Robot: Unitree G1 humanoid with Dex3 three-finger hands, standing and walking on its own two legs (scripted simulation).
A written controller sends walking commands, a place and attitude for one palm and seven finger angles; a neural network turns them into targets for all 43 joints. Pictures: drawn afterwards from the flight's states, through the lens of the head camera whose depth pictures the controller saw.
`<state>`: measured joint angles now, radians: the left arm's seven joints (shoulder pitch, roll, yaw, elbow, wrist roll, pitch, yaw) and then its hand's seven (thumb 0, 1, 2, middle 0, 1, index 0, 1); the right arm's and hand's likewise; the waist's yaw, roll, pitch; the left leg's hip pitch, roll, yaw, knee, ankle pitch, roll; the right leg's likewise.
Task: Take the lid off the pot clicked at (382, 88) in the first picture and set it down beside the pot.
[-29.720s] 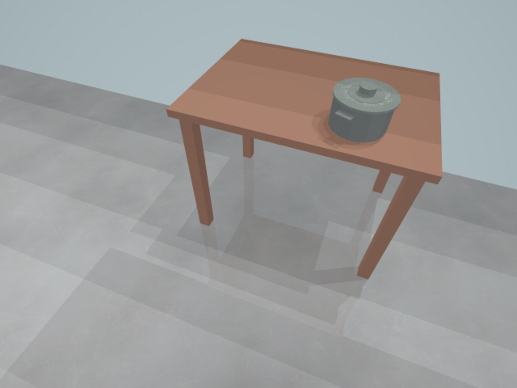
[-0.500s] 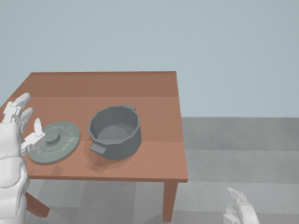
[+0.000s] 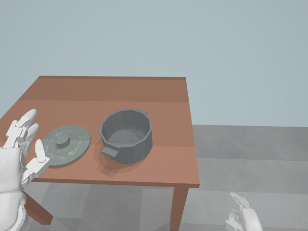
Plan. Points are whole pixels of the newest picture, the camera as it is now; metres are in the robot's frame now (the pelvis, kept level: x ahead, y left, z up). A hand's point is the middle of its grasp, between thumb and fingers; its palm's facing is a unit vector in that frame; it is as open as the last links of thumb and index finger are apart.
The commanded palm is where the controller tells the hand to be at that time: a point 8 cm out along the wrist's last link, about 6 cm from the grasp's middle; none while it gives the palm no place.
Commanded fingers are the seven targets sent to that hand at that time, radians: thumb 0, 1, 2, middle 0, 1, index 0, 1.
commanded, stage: draw the hand back to the body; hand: left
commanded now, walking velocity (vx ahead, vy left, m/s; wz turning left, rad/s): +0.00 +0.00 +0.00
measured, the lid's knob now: (62, 140) +0.43 +0.41 -0.08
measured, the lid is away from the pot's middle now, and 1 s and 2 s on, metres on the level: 0.25 0.25 0.25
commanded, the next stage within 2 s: step back with the hand held close in 0.30 s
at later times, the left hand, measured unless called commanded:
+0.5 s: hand (27, 167) +0.18 +0.27 +0.17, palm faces +0.40 -0.83 -0.39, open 7.4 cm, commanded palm +0.12 +0.30 +0.17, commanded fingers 0.00 0.90 0.90 -0.20 -0.30 -0.20 -0.30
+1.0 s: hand (8, 195) +0.13 +0.27 +0.16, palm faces +0.30 -0.82 -0.49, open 7.4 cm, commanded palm +0.08 +0.32 +0.17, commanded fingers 0.00 0.90 0.90 -0.20 -0.30 -0.20 -0.30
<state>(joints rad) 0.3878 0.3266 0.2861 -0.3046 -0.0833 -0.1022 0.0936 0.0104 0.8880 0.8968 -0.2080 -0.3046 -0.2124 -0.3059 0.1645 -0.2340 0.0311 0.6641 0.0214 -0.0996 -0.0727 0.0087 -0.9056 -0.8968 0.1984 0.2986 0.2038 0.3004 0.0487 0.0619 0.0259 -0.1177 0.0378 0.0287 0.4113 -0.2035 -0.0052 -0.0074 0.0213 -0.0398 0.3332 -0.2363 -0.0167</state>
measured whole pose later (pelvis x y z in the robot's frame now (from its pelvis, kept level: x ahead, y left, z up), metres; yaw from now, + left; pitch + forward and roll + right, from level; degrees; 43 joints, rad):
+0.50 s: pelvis -0.01 +0.02 +0.00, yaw +0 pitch -4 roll -2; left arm 0.51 0.37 0.33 -0.51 -0.07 -0.12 0.09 0.01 0.89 0.90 -0.21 -0.30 -0.21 -0.31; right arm 0.16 -0.21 0.05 0.62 0.01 -0.10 -0.07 0.01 -0.90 -0.90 0.20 0.30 0.21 0.30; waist 0.07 0.05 0.02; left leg -0.19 0.03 0.03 0.48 -0.23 0.02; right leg -0.06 0.01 -0.04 0.36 -0.24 0.01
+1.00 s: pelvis -0.06 +0.04 -0.02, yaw +0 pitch -1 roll -3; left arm 0.65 0.42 0.41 -0.66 -0.07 -0.19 0.09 0.01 0.89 0.90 -0.21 -0.30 -0.22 -0.31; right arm 0.20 -0.20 0.01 0.56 0.03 -0.11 -0.05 0.01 -0.91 -0.90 0.20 0.30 0.20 0.30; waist 0.02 0.03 0.06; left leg -0.40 0.03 0.04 0.62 -0.21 0.05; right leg -0.28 -0.02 -0.06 0.52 -0.22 0.04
